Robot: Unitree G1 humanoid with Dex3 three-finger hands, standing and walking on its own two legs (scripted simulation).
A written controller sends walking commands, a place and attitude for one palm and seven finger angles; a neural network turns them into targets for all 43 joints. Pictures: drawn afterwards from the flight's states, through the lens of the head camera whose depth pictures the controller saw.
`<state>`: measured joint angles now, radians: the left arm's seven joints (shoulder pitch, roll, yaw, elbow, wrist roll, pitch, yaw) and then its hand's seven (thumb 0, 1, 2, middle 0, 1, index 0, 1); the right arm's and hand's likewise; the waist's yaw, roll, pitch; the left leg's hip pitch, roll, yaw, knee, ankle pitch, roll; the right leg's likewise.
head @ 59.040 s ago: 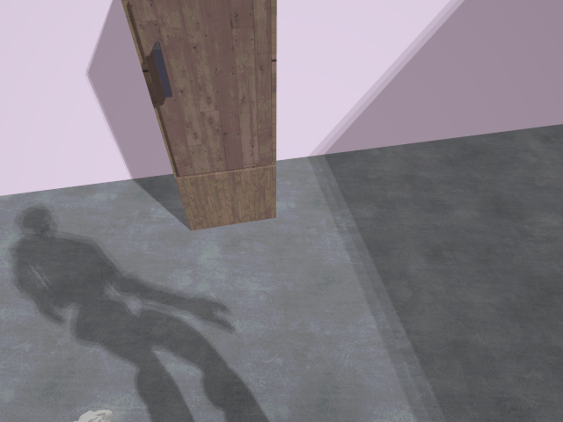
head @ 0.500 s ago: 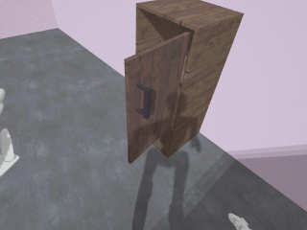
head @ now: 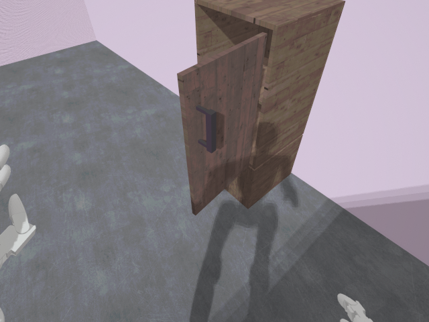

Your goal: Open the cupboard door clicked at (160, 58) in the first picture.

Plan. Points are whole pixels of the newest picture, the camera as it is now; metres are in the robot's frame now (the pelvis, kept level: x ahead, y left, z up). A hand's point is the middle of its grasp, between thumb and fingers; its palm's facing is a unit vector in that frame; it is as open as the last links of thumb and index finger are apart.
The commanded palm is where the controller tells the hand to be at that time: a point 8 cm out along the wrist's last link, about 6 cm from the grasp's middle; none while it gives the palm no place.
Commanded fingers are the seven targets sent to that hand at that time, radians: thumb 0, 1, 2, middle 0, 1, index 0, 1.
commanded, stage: stop stepping back and stand still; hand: left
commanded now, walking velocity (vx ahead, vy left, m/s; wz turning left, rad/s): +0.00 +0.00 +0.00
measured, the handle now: (205, 129) +0.61 +0.06 +0.02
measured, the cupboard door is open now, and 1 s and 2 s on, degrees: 97 97 97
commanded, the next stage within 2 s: let the arm hang, fingers relaxed in 0.50 s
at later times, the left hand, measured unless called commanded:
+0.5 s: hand (1, 248) +0.17 +0.29 +0.16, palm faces +0.42 -0.79 -0.45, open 7.4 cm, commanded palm +0.12 +0.33 +0.18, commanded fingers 0.00 0.90 0.90 -0.20 -0.30 -0.20 -0.30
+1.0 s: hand out of the picture -0.05 +0.20 -0.17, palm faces +0.03 -0.99 -0.17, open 7.1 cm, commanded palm none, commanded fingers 0.00 0.90 0.90 -0.20 -0.30 -0.20 -0.30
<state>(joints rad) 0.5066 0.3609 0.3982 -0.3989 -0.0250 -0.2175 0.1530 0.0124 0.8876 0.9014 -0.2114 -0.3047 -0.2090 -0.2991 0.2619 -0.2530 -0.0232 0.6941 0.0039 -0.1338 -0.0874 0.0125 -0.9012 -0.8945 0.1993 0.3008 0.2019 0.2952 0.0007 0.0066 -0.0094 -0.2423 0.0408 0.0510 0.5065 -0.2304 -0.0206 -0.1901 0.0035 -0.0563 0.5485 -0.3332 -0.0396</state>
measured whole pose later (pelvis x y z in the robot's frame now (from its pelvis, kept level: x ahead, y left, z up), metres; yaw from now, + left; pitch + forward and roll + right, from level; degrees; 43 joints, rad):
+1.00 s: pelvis -0.04 +0.02 +0.00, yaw +2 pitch -1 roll -1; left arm 0.30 0.19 0.00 1.05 0.02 0.04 0.00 0.01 0.98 0.90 -0.21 -0.30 -0.20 -0.30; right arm 0.25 -0.22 0.01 1.06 -0.02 0.04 -0.01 0.01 -0.91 -0.89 0.20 0.30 0.20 0.29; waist -0.01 -0.02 0.07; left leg -0.31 0.02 0.02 0.48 -0.16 0.01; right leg -0.23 -0.02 -0.09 0.48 -0.24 -0.01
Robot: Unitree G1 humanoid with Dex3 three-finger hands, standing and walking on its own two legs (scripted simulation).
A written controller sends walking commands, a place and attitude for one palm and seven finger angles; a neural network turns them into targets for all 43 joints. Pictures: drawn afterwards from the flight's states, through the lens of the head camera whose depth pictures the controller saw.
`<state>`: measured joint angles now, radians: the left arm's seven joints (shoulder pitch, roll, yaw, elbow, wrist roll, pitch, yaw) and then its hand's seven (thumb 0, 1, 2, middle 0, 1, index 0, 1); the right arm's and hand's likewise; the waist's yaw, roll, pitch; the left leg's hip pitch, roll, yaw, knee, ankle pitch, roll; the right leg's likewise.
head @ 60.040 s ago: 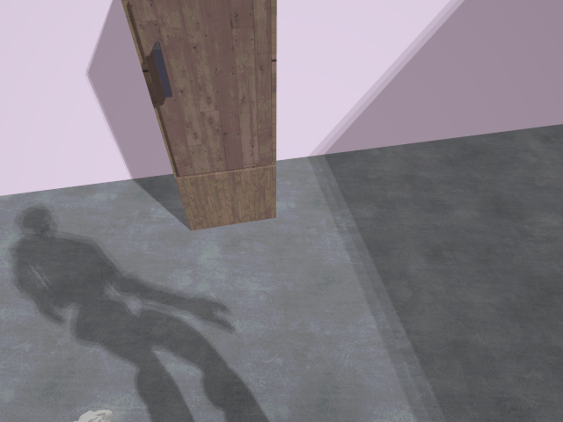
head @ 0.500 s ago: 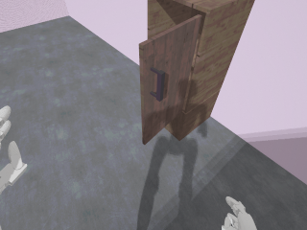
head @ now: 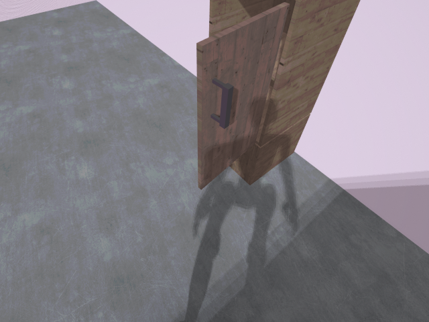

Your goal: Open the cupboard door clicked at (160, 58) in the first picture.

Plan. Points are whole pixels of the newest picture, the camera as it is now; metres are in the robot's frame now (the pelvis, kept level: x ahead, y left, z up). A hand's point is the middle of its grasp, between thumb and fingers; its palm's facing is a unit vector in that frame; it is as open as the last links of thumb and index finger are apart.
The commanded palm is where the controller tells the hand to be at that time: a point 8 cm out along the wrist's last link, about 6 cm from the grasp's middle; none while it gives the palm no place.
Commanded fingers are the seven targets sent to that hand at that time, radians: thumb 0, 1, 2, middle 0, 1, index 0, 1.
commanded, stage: let the arm hang, fingers relaxed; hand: left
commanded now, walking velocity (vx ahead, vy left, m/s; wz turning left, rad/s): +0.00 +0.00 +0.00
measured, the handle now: (220, 103) +0.64 +0.02 +0.01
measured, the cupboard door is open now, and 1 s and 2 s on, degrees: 97 97 97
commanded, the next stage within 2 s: look to check the result in 0.70 s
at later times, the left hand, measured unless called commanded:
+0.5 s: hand out of the picture +0.02 +0.17 -0.17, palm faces +0.02 -0.98 -0.19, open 7.3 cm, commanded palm none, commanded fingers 0.00 0.90 0.90 -0.20 -0.30 -0.20 -0.30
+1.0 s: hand out of the picture +0.02 +0.16 -0.17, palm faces +0.03 -0.98 -0.19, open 7.4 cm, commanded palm none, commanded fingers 0.00 0.90 0.90 -0.20 -0.30 -0.20 -0.30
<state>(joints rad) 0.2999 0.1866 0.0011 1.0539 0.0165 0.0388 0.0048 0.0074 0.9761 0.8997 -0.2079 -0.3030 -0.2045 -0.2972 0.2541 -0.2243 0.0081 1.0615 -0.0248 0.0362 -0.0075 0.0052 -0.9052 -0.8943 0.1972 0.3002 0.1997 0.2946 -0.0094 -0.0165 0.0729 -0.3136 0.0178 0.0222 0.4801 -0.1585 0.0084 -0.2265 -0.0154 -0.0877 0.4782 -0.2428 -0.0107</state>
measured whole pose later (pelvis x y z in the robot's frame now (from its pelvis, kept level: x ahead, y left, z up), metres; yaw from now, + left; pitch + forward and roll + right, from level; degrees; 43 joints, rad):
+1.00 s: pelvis +0.03 -0.01 +0.01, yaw +0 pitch -1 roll +0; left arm 0.27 0.14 0.01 1.15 0.01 0.00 0.02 0.00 0.91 0.90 -0.20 -0.30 -0.20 -0.30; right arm 0.24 -0.15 0.00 1.15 -0.02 0.01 -0.03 0.00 -0.91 -0.89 0.20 0.30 0.20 0.29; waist -0.01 0.01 0.06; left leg -0.21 0.01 0.03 0.40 -0.17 0.00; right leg -0.13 -0.02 -0.08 0.41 -0.26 -0.01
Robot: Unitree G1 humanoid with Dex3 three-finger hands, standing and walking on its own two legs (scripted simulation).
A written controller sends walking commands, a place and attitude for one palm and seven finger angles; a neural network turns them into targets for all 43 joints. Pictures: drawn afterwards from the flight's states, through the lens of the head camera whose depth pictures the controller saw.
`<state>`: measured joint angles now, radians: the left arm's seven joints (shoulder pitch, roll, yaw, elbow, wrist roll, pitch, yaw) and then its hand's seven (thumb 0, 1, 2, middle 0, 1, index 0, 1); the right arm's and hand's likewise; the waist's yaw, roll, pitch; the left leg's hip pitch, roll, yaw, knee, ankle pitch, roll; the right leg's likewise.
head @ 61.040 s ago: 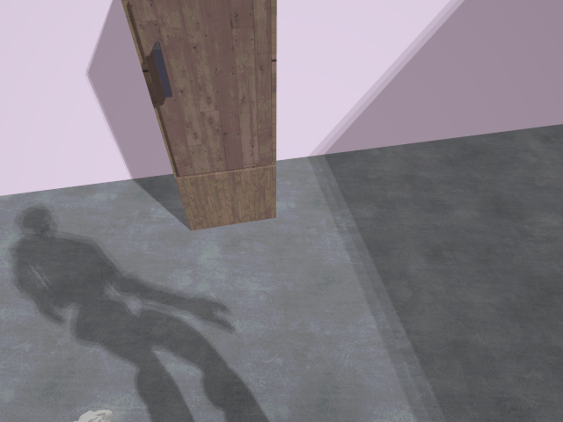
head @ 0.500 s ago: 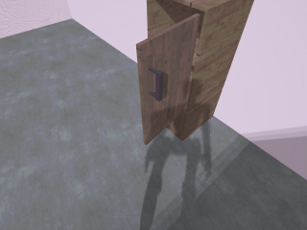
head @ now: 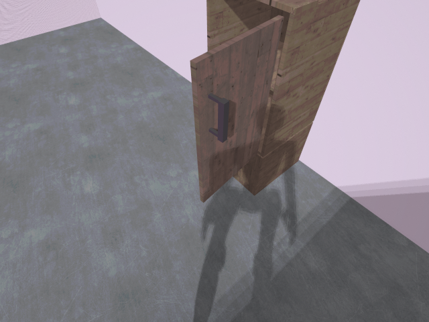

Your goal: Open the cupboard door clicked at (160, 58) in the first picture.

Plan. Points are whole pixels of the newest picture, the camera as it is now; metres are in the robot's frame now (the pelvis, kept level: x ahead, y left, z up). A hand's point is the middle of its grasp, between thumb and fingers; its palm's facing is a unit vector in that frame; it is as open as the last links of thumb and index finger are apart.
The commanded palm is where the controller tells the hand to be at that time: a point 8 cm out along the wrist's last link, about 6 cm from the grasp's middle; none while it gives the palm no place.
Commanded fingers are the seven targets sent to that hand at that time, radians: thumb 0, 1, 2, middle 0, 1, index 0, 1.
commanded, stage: look to check the result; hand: left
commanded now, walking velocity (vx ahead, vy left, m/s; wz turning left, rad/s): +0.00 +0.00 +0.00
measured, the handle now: (217, 118) +0.61 +0.03 +0.01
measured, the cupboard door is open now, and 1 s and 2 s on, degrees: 97 97 97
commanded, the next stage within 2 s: stand and wait in 0.28 s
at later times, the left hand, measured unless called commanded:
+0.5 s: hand out of the picture +0.02 +0.17 -0.17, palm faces +0.02 -0.98 -0.21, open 7.4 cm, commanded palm none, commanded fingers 0.00 0.90 0.90 -0.20 -0.30 -0.20 -0.30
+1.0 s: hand out of the picture +0.03 +0.18 -0.17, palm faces +0.01 -0.97 -0.22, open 7.4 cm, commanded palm none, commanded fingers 0.00 0.90 0.90 -0.20 -0.30 -0.20 -0.30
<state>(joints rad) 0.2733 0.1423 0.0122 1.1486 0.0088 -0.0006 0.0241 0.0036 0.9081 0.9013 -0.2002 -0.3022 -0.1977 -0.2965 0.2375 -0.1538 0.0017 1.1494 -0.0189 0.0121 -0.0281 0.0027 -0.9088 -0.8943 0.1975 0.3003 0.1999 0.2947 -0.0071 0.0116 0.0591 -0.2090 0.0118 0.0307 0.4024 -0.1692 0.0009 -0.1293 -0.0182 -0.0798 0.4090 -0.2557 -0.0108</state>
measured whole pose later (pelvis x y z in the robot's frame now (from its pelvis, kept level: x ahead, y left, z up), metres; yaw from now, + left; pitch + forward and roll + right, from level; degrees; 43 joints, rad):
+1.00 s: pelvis +0.02 -0.01 +0.00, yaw +0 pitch -1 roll +0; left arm 0.24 0.19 0.01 1.14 0.01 -0.01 0.02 0.00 0.91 0.90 -0.20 -0.30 -0.20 -0.30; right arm 0.20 -0.20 0.00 1.15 -0.02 0.00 -0.03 0.00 -0.90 -0.89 0.20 0.30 0.20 0.29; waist -0.01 0.01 0.05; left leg -0.16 0.02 0.03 0.36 -0.18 -0.01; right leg -0.08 -0.01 -0.08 0.35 -0.26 -0.02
